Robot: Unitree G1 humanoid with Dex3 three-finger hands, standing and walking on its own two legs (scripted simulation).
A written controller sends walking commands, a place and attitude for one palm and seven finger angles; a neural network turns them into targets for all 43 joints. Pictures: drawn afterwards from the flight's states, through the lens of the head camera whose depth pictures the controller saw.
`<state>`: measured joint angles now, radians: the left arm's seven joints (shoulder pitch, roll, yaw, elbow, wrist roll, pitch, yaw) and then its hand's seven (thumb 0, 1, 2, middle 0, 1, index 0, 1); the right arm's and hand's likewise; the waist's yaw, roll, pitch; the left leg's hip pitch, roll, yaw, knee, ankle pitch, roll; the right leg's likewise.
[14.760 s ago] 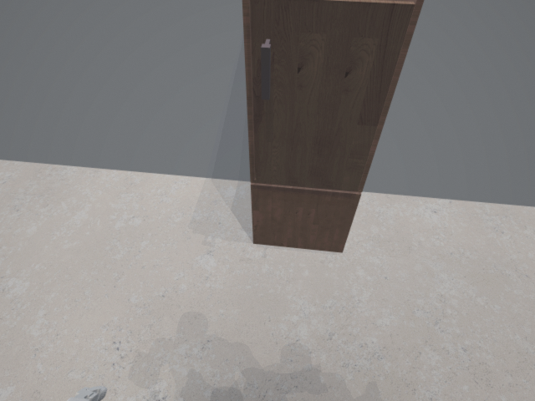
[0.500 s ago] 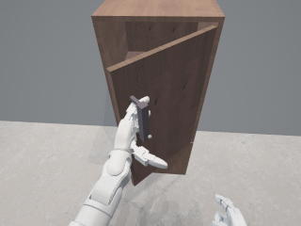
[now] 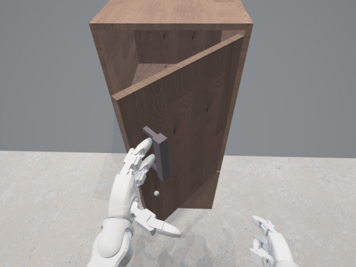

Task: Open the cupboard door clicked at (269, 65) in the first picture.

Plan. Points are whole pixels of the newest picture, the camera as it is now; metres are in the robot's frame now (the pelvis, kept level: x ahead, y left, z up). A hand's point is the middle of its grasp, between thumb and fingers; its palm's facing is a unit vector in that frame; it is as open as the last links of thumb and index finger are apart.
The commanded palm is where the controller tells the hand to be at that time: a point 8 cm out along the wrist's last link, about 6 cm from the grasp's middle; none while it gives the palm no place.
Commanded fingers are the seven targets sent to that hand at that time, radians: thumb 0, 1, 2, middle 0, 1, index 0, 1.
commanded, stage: slide the hand sideways off the handle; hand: left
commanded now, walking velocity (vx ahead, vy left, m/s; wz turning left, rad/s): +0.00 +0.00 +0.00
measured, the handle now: (156, 154) +0.33 +0.07 +0.11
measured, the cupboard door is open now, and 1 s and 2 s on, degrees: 46 46 46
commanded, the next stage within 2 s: draw the hand back to the body in 0.40 s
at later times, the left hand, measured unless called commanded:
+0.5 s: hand (126, 218) +0.19 +0.11 +0.10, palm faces +0.03 -1.00 -0.02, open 16.2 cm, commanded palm +0.17 +0.15 +0.10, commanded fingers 0.00 -0.50 0.30 -0.15 -0.30 -0.15 -0.30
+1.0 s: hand (87, 215) +0.18 +0.17 +0.13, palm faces +0.03 -1.00 -0.05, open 16.2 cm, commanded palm +0.15 +0.22 +0.14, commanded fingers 0.00 -0.29 0.39 -0.16 -0.30 -0.16 -0.30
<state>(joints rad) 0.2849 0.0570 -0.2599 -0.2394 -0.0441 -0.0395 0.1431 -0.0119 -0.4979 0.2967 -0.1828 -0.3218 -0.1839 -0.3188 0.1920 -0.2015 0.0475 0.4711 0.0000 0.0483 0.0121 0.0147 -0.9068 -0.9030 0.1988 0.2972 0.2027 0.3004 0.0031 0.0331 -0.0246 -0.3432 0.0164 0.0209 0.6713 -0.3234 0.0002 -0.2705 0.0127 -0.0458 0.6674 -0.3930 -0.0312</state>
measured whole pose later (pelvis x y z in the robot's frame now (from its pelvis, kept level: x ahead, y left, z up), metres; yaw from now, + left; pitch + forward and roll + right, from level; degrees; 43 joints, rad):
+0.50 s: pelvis +0.01 -0.02 -0.01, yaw +2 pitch +2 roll +0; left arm 0.57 0.14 -0.06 -0.40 -0.17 -0.14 -0.07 -0.01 -0.50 0.30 -0.17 -0.31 -0.17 -0.31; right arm 0.27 -0.24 0.03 0.46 0.02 -0.07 -0.03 0.02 -0.91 -0.90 0.20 0.30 0.20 0.30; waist 0.01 0.05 -0.07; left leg -0.44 0.02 -0.02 0.76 -0.36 -0.02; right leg -0.35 0.02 -0.09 0.76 -0.45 -0.05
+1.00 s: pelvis +0.00 +0.01 +0.00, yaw +1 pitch +0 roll -1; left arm 0.50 0.22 0.07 -0.46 -0.25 -0.01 -0.14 -0.01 -0.48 0.31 -0.15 -0.30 -0.15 -0.30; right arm 0.26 -0.23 0.07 0.50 0.04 -0.17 -0.06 0.02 -0.90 -0.90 0.20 0.30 0.20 0.30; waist 0.04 0.06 -0.07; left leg -0.39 0.01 -0.01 0.73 -0.34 0.01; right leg -0.29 0.01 -0.07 0.69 -0.40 -0.02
